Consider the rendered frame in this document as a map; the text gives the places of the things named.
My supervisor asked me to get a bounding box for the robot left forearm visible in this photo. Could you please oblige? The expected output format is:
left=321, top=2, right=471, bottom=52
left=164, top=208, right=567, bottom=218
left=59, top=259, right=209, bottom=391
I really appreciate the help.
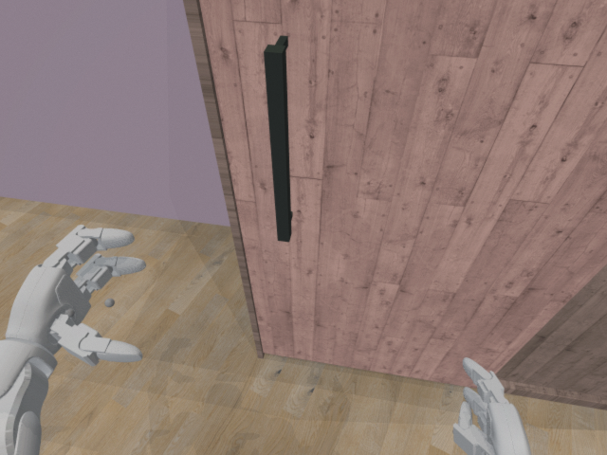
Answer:
left=0, top=338, right=58, bottom=455

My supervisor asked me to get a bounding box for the wardrobe door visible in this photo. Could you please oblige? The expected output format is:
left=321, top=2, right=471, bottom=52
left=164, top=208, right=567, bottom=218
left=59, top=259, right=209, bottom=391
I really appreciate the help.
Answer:
left=495, top=264, right=607, bottom=397
left=199, top=0, right=607, bottom=389

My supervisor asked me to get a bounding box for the handle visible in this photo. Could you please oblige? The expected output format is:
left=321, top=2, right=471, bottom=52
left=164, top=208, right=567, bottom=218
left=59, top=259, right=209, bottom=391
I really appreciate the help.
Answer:
left=264, top=36, right=293, bottom=242

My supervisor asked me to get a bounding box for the robot right hand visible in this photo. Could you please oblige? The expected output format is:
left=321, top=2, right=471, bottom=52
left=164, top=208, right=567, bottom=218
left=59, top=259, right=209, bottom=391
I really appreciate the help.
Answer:
left=453, top=357, right=531, bottom=455

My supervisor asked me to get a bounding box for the robot left hand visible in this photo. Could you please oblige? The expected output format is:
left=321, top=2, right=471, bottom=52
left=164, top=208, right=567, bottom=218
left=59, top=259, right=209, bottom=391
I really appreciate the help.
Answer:
left=5, top=225, right=146, bottom=367

